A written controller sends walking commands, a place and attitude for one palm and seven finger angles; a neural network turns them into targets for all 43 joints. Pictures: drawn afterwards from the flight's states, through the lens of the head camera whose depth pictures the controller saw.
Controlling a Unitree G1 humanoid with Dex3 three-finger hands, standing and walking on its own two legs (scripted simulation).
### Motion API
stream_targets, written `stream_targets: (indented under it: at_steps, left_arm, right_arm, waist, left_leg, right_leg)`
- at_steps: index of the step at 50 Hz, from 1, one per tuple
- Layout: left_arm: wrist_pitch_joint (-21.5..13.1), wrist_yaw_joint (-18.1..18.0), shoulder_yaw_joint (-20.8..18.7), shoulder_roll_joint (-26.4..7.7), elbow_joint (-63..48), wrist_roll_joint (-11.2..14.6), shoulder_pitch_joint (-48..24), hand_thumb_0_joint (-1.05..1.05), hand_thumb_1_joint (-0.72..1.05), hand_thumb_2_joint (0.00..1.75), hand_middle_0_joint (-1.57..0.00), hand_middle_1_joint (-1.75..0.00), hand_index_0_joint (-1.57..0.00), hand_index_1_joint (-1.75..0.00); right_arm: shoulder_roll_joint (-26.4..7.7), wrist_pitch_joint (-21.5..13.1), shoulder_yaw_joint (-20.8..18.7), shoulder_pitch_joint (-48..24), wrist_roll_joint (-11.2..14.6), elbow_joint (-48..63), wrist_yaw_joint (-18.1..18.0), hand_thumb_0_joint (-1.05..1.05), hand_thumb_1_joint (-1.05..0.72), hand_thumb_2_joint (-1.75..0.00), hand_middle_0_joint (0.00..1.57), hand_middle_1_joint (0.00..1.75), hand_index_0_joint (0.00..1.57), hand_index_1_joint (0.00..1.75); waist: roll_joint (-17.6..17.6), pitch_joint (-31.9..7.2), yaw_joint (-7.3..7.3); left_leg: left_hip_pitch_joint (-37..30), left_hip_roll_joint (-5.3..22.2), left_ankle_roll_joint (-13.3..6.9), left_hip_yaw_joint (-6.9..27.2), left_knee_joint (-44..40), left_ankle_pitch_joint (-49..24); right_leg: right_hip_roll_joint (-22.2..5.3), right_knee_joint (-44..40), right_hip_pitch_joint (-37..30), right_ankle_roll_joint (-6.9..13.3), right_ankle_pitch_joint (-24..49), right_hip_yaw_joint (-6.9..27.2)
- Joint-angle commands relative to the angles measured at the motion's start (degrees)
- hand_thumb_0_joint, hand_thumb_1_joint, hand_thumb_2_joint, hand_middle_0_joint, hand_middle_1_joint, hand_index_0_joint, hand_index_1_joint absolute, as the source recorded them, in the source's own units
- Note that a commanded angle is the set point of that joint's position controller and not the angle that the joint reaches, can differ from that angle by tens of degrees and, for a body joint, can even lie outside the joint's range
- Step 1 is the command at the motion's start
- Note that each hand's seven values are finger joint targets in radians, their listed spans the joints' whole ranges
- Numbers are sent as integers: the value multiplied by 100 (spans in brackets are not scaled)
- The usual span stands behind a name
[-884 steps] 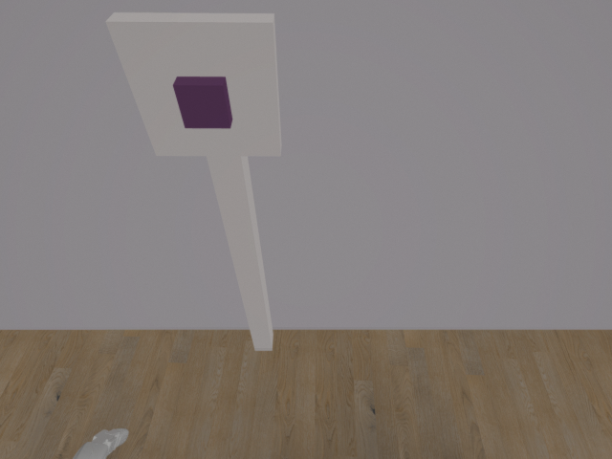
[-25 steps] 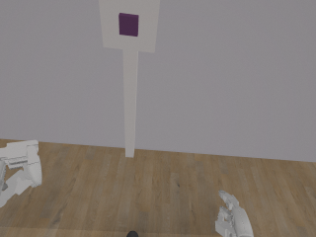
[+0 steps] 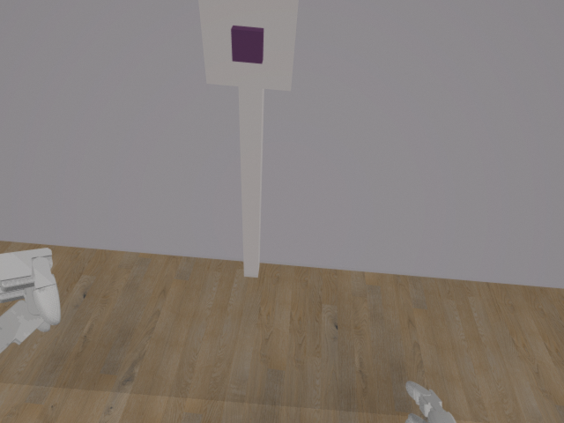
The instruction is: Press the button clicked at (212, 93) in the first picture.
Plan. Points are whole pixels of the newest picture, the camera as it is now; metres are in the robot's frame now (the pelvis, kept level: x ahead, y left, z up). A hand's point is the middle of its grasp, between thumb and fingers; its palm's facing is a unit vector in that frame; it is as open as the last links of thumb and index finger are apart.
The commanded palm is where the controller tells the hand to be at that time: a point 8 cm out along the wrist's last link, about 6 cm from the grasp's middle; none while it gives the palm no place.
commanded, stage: stop stepping back and stand still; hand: left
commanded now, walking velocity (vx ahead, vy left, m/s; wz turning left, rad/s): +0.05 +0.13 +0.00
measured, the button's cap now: (247, 44) +0.81 +0.13 +0.20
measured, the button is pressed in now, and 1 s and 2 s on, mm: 0 0 0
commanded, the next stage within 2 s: let the arm hang, fingers relaxed in 0.36 s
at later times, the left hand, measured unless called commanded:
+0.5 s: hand (61, 313) +0.19 +0.25 +0.14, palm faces +0.30 -0.82 -0.49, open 3.1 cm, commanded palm none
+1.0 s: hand out of the picture -0.07 +0.24 -0.17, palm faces +0.07 -0.96 -0.27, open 5.1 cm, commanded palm none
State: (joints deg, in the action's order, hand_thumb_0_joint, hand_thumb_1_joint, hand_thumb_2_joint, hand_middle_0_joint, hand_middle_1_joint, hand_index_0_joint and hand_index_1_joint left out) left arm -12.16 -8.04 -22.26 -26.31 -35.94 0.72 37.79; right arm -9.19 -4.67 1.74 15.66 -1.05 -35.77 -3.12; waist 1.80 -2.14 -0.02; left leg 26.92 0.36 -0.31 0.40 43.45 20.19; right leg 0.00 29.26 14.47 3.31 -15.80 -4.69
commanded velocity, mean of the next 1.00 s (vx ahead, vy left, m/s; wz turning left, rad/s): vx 0.01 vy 0.01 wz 0.00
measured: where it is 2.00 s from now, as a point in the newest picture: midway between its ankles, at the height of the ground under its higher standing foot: outside the picture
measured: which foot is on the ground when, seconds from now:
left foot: down 0.00-1.00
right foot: down 0.00-1.00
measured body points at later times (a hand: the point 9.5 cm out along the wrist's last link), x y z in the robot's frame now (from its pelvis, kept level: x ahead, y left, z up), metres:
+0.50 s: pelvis +0.00 +0.01 +0.00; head +0.01 +0.01 +0.45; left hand +0.17 +0.29 +0.17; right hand +0.19 -0.20 -0.08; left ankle +0.04 +0.14 -0.73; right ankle +0.01 -0.11 -0.73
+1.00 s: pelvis -0.02 +0.02 +0.00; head +0.00 +0.03 +0.45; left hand -0.07 +0.29 -0.14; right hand -0.01 -0.24 -0.14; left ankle +0.04 +0.14 -0.73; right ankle +0.01 -0.11 -0.73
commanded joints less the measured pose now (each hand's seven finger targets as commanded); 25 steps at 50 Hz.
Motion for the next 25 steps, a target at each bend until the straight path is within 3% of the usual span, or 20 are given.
stream_targets:
  at_steps: [1, 2, 3, 4, 6, 7, 8, 9, 10, 11, 12, 15, 18, 22, 23, 24, 25]
  left_arm:
    - [-343, -114, -736, -871, -1041, 103, -1412, 0, 90, 90, -130, -150, -130, -150]
    - [-287, -130, -647, -561, -517, 86, -823, 0, 90, 90, -130, -150, -130, -150]
    - [-237, -113, -345, -250, -462, 74, -550, 0, 90, 90, -130, -150, -130, -150]
    - [-243, -134, -229, -190, -637, 53, -561, 0, 90, 90, -130, -150, -130, -150]
    - [-319, -178, -168, -185, -837, 30, -610, 0, 90, 90, -130, -150, -130, -150]
    - [-374, -195, -237, -265, -919, 28, -628, 0, 90, 90, -130, -150, -130, -150]
    - [-415, -199, -224, -257, -994, 11, -702, 0, 90, 90, -130, -150, -130, -150]
    - [-457, -210, -303, -370, -1139, -11, -802, 0, 90, 90, -130, -150, -130, -150]
    - [-461, -199, -385, -428, -1040, 2, -753, 0, 90, 90, -130, -150, -130, -150]
    - [-493, -152, -550, -580, -970, -3, -631, 0, 90, 90, -130, -150, -130, -150]
    - [-515, -138, -465, -450, -1008, -12, -662, 0, 90, 90, -130, -150, -130, -150]
    - [-523, -131, -456, -341, -798, 5, -599, 0, 90, 90, -130, -150, -130, -150]
    - [-520, -96, -454, -285, -698, 96, -227, 0, 90, 90, -130, -150, -130, -150]
    - [-453, -93, -508, -314, -761, 177, 24, 0, 90, 90, -130, -150, -130, -150]
    - [581, 726, 1571, 43, 3966, -456, -1024, 0, 90, 90, -130, -150, -130, -150]
    - [1005, 796, 1476, 291, 4081, -350, -1075, 0, 90, 90, -126, -146, -126, -146]
    - [1130, 813, 1542, 404, 4051, -333, -1059, 0, 90, 90, -123, -142, -123, -142]
  right_arm:
    - [-739, -360, -319, -845, 18, 693, -103, 0, -90, -90, 20, 30, 20, 30]
    - [-796, -389, -404, -716, 6, 646, -186, 0, -90, -90, 20, 30, 20, 30]
    - [-821, -391, -411, -776, 18, 671, -229, 0, -90, -90, 20, 30, 20, 30]
    - [-832, -435, -402, -908, 28, 701, -249, 0, -90, -90, 20, 30, 20, 30]
    - [-847, -558, -358, -925, 15, 669, -311, 0, -90, -90, 20, 30, 20, 30]
    - [-888, -611, -351, -853, 22, 686, -316, 0, -90, -90, 20, 30, 20, 30]
    - [-982, -630, -383, -863, 22, 763, -313, 0, -90, -90, 20, 30, 20, 30]
    - [-1036, -621, -401, -845, 57, 845, -298, 0, -90, -90, 20, 30, 20, 30]
    - [-1066, -616, -411, -833, 104, 884, -270, 0, -90, -90, 20, 30, 20, 30]
    - [-930, -629, -348, -799, 59, 766, -257, 0, -90, -90, 20, 30, 20, 30]
    - [-876, -619, -322, -839, 72, 814, -250, 0, -90, -90, 20, 30, 20, 30]
    - [-902, -633, -343, -804, 105, 867, -181, 0, -90, -90, 20, 30, 20, 30]
    - [-865, -586, -376, -806, 106, 935, -115, 0, -90, -90, 20, 30, 20, 30]
    - [-820, -495, -359, -853, 95, 976, -106, 0, -90, -90, 20, 30, 20, 30]
    - [-2068, -614, -738, -1095, 94, -457, 429, 0, -90, -90, 20, 30, 20, 30]
    - [-1574, -224, -727, -670, 146, -376, 427, 0, -90, -90, 20, 30, 20, 30]
    - [-1516, -109, -649, -675, 135, -275, 404, 0, -90, -90, 20, 30, 20, 30]
  waist:
    - [816, -501, -243]
    - [607, -250, -176]
    - [513, -44, -100]
    - [389, 78, -60]
    - [31, 154, -82]
    - [-187, 100, -58]
    - [-733, 105, -3]
    - [-947, -7, 27]
    - [-867, -90, 47]
    - [-1262, -181, 5]
    - [-1265, 16, 17]
    - [-828, 51, 23]
    - [-236, -309, -20]
    - [-197, -426, -46]
    - [-415, -208, -247]
    - [-440, -574, -167]
    - [-491, -361, -146]
  left_leg:
    - [179, 234, 87, 0, 1329, -192]
    - [-434, 346, -9, 12, 702, -137]
    - [-769, 261, -59, -149, 182, -154]
    - [-978, 228, -116, -254, -422, -157]
    - [-1381, 114, -153, -415, -1618, -407]
    - [-1470, 234, -203, -194, -2042, -532]
    - [-1473, 586, -324, 333, -2222, -917]
    - [-1534, 929, -447, 820, -2140, -1698]
    - [-1487, 1042, -456, 843, -2039, -2355]
    - [-1396, 989, -411, 801, -2290, -2076]
    - [-1158, 975, -405, 810, -2370, -2015]
    - [-884, 731, -285, 392, -2152, -1694]
    - [-1116, 382, -111, 54, -1630, -1517]
    - [-1355, 312, -70, 6, -1571, -1423]
    - [-974, 525, -82, 146, -576, -2260]
    - [-1211, 549, -18, 173, -807, -2256]
    - [-1060, 632, -71, 253, -972, -1963]
  right_leg:
    - [-1896, -1757, 151, 727, -1631, 2224]
    - [-1717, -1713, 720, 540, -2024, 1697]
    - [-1501, -1599, 948, 476, -1978, 1385]
    - [-1476, -1448, 912, 470, -1755, 1228]
    - [-1203, -972, 648, 251, -1104, 819]
    - [-1004, -535, 392, 79, -556, 741]
    - [-649, -56, 351, -133, -127, 569]
    - [-378, 305, 363, -288, 291, 348]
    - [-232, 440, 225, -362, 615, 225]
    - [-258, 516, 187, -391, 249, 145]
    - [-196, 394, 14, -408, 141, 47]
    - [-251, -143, -415, -356, 689, 202]
    - [-598, -547, -468, -218, 1103, 677]
    - [-717, -743, -277, -163, 945, 778]
    - [-1097, 339, 440, -55, 1950, 419]
    - [-928, 315, 430, -92, 1603, 549]
    - [-765, 340, 584, -217, 803, 331]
